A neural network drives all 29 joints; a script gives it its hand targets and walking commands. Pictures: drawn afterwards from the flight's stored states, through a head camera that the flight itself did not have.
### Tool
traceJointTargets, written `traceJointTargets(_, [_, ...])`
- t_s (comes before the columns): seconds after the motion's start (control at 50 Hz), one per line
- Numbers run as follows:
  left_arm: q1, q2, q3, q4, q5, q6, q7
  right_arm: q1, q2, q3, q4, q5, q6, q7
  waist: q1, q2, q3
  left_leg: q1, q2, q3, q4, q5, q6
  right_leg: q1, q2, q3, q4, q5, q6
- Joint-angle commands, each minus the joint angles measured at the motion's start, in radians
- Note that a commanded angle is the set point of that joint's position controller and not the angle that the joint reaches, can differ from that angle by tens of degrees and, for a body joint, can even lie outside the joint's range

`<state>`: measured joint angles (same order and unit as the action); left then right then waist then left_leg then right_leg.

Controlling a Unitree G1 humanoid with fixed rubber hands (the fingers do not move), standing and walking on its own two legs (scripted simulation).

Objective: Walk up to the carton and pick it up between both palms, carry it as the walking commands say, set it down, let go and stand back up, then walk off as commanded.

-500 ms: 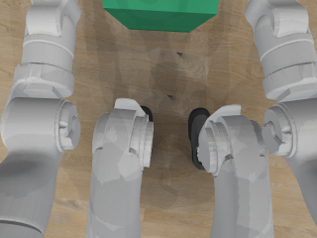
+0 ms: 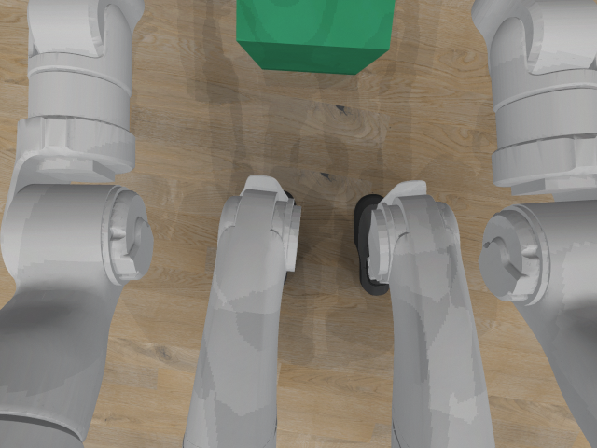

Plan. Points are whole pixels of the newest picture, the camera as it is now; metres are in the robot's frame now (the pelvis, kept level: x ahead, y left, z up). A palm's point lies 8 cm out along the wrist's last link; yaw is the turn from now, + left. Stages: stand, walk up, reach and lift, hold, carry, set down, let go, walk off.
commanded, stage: set down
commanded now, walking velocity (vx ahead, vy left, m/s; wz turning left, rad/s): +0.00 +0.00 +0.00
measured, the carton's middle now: out of the picture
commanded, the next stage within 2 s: let go in 0.72 s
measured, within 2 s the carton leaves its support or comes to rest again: neither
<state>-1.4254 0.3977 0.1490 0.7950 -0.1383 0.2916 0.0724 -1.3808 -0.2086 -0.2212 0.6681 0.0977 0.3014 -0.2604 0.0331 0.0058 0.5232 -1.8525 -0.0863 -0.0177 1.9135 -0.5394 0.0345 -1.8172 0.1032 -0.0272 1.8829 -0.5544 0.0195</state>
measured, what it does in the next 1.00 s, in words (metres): rises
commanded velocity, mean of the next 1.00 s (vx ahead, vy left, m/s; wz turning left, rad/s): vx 0.00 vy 0.00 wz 0.00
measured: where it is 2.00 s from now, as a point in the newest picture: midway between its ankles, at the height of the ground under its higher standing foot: (323, 259)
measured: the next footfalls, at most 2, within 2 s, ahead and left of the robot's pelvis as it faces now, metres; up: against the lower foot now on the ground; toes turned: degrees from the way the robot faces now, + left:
none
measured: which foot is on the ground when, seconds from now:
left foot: down 0.00-1.00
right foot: down 0.00-1.00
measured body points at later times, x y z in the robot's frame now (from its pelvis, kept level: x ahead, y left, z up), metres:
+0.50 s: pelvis +0.00 +0.00 +0.13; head +0.36 +0.03 +0.39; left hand +0.56 +0.23 +0.00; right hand +0.57 -0.12 +0.01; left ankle +0.12 +0.09 -0.44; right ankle +0.12 -0.11 -0.44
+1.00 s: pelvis +0.03 +0.01 +0.22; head +0.37 +0.03 +0.51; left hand +0.52 +0.22 +0.07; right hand +0.52 -0.14 +0.08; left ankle +0.12 +0.09 -0.44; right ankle +0.12 -0.11 -0.44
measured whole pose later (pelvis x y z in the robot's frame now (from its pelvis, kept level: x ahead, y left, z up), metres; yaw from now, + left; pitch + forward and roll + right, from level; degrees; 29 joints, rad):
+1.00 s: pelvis +0.03 +0.01 +0.22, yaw +2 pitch +23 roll -2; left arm -1.09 0.27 0.21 0.72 0.07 0.17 0.04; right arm -1.00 -0.15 -0.23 0.57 -0.05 0.18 -0.15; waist 0.01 0.01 0.49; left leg -1.11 -0.09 -0.06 1.00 -0.28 0.04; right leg -1.08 0.08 0.04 0.97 -0.29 0.02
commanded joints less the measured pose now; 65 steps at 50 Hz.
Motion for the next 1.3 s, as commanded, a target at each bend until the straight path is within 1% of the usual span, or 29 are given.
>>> traceJointTargets(0.0, [-0.313, 0.169, 0.044, -0.259, 0.046, -0.023, 0.005, -0.222, -0.077, -0.011, -0.207, 0.04, -0.01, 0.028, -0.025, 0.094, -2.051, 0.959, 0.013, -0.029, -0.298, 0.448, -0.034, 0.492, 0.034, -0.05, -0.238, 0.234, 0.006])
traceJointTargets(0.04, [-0.279, 0.149, 0.043, -0.219, 0.062, -0.016, 0.003, -0.261, -0.07, 0.012, -0.208, 0.041, -0.004, 0.032, 0.024, 0.082, -2.039, 0.928, 0.01, -0.03, -0.333, 0.485, -0.032, 0.53, 0.03, -0.036, -0.273, 0.269, 0.007])
traceJointTargets(0.06, [-0.318, 0.134, 0.033, -0.267, 0.028, 0.002, 0.005, -0.256, -0.137, -0.029, -0.264, 0.004, -0.002, 0.02, -0.04, 0.078, -2.171, 1.021, 0.006, -0.023, -0.32, 0.495, -0.046, 0.597, 0.033, -0.04, -0.288, 0.273, 0.0])
traceJointTargets(0.1, [-0.349, 0.184, 0.053, -0.237, 0.02, 0.009, 0.0, -0.325, -0.109, 0.035, -0.307, 0.054, 0.017, 0.017, 0.025, 0.043, -2.118, 0.959, 0.001, -0.019, -0.351, 0.45, -0.028, 0.645, 0.023, -0.026, -0.312, 0.262, 0.007])
traceJointTargets(0.16, [-0.357, 0.244, 0.089, -0.363, 0.021, 0.032, 0.013, -0.363, -0.151, 0.029, -0.427, 0.054, 0.046, 0.01, 0.033, 0.001, -2.263, 1.03, -0.005, -0.003, -0.388, 0.478, -0.02, 0.775, 0.024, -0.018, -0.358, 0.313, 0.013])
traceJointTargets(0.2, [-0.328, 0.19, 0.044, -0.283, -0.007, 0.047, 0.0, -0.287, -0.16, -0.006, -0.276, 0.02, 0.063, 0.013, -0.023, 0.014, -2.144, 1.054, 0.014, -0.028, -0.462, 0.447, -0.035, 0.745, 0.011, -0.023, -0.4, 0.266, 0.012])
traceJointTargets(0.32, [-0.256, 0.192, 0.068, -0.147, 0.012, 0.037, -0.037, -0.237, -0.076, 0.04, -0.217, 0.017, 0.076, 0.019, 0.029, -0.018, -2.023, 1.013, 0.0, -0.012, -0.584, 0.417, -0.013, 0.847, 0.005, 0.005, -0.543, 0.294, 0.02])
traceJointTargets(0.36, [-0.255, 0.199, 0.05, -0.275, 0.018, 0.021, -0.049, -0.16, -0.095, -0.029, -0.216, -0.012, 0.064, 0.012, -0.04, 0.038, -2.09, 1.158, 0.009, -0.032, -0.606, 0.556, -0.024, 0.869, 0.015, 0.003, -0.57, 0.389, 0.011])
traceJointTargets(0.44, [-0.259, 0.18, 0.041, -0.304, 0.033, 0.005, -0.059, -0.178, -0.102, 0.0, -0.296, 0.0, 0.045, 0.023, -0.005, 0.118, -2.145, 1.301, 0.016, -0.033, -0.668, 0.624, -0.026, 0.891, 0.007, 0.014, -0.651, 0.414, 0.005])
traceJointTargets(0.5, [-0.279, 0.179, 0.0, -0.251, 0.012, 0.007, -0.064, -0.223, -0.101, 0.015, -0.29, 0.024, 0.037, 0.033, 0.014, 0.13, -2.042, 1.332, 0.023, -0.043, -0.718, 0.644, -0.028, 0.846, 0.0, 0.016, -0.702, 0.375, 0.011])
traceJointTargets(0.54, [-0.268, 0.181, 0.026, -0.324, 0.018, -0.003, -0.061, -0.203, -0.095, -0.006, -0.345, -0.008, 0.029, 0.033, -0.015, 0.07, -2.13, 1.393, 0.014, -0.055, -0.77, 0.626, -0.024, 0.987, 0.003, 0.011, -0.751, 0.408, 0.019])
traceJointTargets(0.56, [-0.251, 0.152, 0.028, -0.218, 0.03, -0.001, -0.066, -0.108, -0.099, -0.045, -0.169, -0.027, 0.031, 0.03, -0.063, 0.109, -1.983, 1.346, 0.026, -0.057, -0.801, 0.592, -0.027, 0.92, -0.005, 0.02, -0.785, 0.382, 0.008])
traceJointTargets(0.58, [-0.27, 0.159, 0.024, -0.384, 0.031, -0.015, -0.059, -0.16, -0.086, -0.045, -0.362, -0.027, 0.015, 0.025, -0.056, 0.05, -2.196, 1.481, 0.012, -0.075, -0.824, 0.684, -0.029, 1.025, 0.012, -0.007, -0.795, 0.466, 0.024])
traceJointTargets(0.6, [-0.261, 0.177, 0.073, -0.118, 0.077, -0.002, -0.065, -0.076, -0.062, -0.046, -0.043, -0.07, 0.032, 0.038, -0.053, 0.056, -1.838, 1.278, 0.036, -0.057, -0.825, 0.531, -0.038, 0.824, -0.007, -0.006, -0.801, 0.322, 0.016])
traceJointTargets(0.64, [-0.257, 0.115, 0.051, -0.148, 0.081, -0.03, -0.074, -0.131, -0.07, -0.068, -0.108, -0.069, -0.005, 0.047, -0.096, 0.037, -1.918, 1.33, 0.026, -0.058, -0.872, 0.507, -0.036, 0.943, 0.0, -0.008, -0.858, 0.364, 0.014])
traceJointTargets(0.66, [-0.187, 0.116, 0.079, 0.013, 0.107, -0.031, -0.084, -0.094, -0.036, -0.054, -0.003, -0.079, -0.012, 0.063, -0.059, 0.035, -1.693, 1.258, 0.044, -0.071, -0.89, 0.444, -0.032, 0.815, -0.021, -0.007, -0.867, 0.269, 0.019])
traceJointTargets(0.68, [-0.183, 0.069, 0.082, -0.061, 0.099, -0.061, -0.087, -0.079, -0.044, -0.064, -0.085, -0.088, -0.046, 0.066, -0.113, -0.006, -1.778, 1.326, 0.025, -0.078, -0.882, 0.562, -0.028, 0.867, 0.004, -0.022, -0.873, 0.373, 0.026])
traceJointTargets(0.7, [-0.131, 0.049, 0.082, -0.025, 0.105, -0.081, -0.09, -0.075, -0.008, -0.052, -0.074, -0.103, -0.064, 0.07, -0.065, -0.001, -1.778, 1.277, 0.028, -0.068, -0.879, 0.624, -0.029, 0.947, -0.001, -0.001, -0.881, 0.437, 0.02])
traceJointTargets(0.76, [-0.12, 0.035, 0.1, 0.072, 0.153, -0.13, -0.094, -0.073, -0.02, -0.09, -0.076, -0.154, -0.131, 0.063, -0.051, 0.056, -1.779, 1.328, 0.035, -0.073, -0.897, 0.732, -0.051, 0.891, -0.007, -0.017, -0.889, 0.489, 0.027])
traceJointTargets(0.78, [-0.064, 0.046, 0.124, 0.156, 0.181, -0.134, -0.088, -0.018, -0.001, -0.09, 0.033, -0.173, -0.125, 0.071, -0.038, 0.044, -1.623, 1.282, 0.036, -0.07, -0.911, 0.576, -0.042, 0.842, -0.012, -0.005, -0.909, 0.353, 0.023])
traceJointTargets(0.84, [0.085, 0.069, 0.149, -0.082, 0.246, -0.166, -0.047, 0.182, -0.038, -0.089, -0.13, -0.188, -0.156, 0.107, -0.015, 0.096, -1.831, 1.548, 0.044, -0.083, -0.949, 0.73, -0.065, 0.914, 0.003, -0.014, -0.934, 0.427, 0.021])
traceJointTargets(0.9, [0.192, 0.006, 0.052, -0.341, 0.198, -0.162, -0.002, 0.343, -0.03, 0.04, -0.3, -0.144, -0.154, 0.114, -0.073, 0.097, -2.049, 1.841, 0.068, -0.097, -0.94, 1.013, -0.057, 0.973, 0.014, -0.015, -0.944, 0.574, 0.019])
traceJointTargets(0.92, [0.258, 0.064, 0.079, -0.4, 0.227, -0.161, 0.004, 0.384, -0.016, 0.061, -0.327, -0.133, -0.137, 0.12, -0.013, 0.052, -2.041, 1.823, 0.064, -0.105, -0.951, 0.952, -0.041, 1.034, 0.002, 0.005, -0.951, 0.538, 0.019])
traceJointTargets(0.94, [0.271, 0.037, 0.084, -0.413, 0.23, -0.132, 0.003, 0.444, -0.047, 0.044, -0.237, -0.132, -0.114, 0.139, -0.017, 0.087, -1.968, 1.817, 0.061, -0.096, -0.981, 0.86, -0.053, 1.004, -0.013, 0.002, -0.974, 0.462, 0.009])
traceJointTargets(0.98, [0.55, -0.01, 0.052, -0.575, 0.201, -0.108, -0.003, 0.659, 0.0, 0.101, -0.437, -0.103, -0.095, 0.145, -0.021, 0.01, -2.145, 1.913, 0.06, -0.098, -0.994, 0.867, -0.042, 1.235, -0.013, 0.005, -0.976, 0.542, 0.013])
traceJointTargets(1.04, [0.536, 0.013, 0.045, -0.684, 0.172, -0.085, -0.012, 0.614, -0.087, 0.046, -0.628, -0.087, -0.079, 0.132, -0.025, 0.081, -2.121, 1.948, 0.058, -0.1, -0.978, 1.017, -0.032, 1.302, 0.0, 0.025, -0.983, 0.636, 0.013])
traceJointTargets(1.14, [0.714, -0.042, 0.022, -0.697, 0.143, -0.121, -0.041, 0.785, -0.104, 0.027, -0.662, -0.146, -0.107, 0.161, -0.039, 0.013, -1.781, 1.755, 0.062, -0.085, -1.039, 0.853, -0.015, 1.355, -0.033, 0.056, -1.047, 0.588, 0.003])
traceJointTargets(1.22, [1.087, -0.171, -0.019, -0.367, 0.146, -0.137, -0.086, 1.129, 0.041, 0.14, -0.286, -0.106, -0.129, 0.203, -0.031, 0.015, -1.227, 1.541, 0.059, -0.06, -1.17, 0.589, -0.004, 1.331, -0.065, 0.061, -1.16, 0.453, -0.006])
traceJointTargets(1.28, [1.113, -0.141, -0.018, -0.328, 0.158, -0.186, -0.104, 1.138, 0.034, 0.139, -0.248, -0.098, -0.186, 0.223, -0.046, -0.027, -1.0, 1.449, 0.054, -0.036, -1.222, 0.456, 0.005, 1.347, -0.076, 0.061, -1.211, 0.419, 0.008])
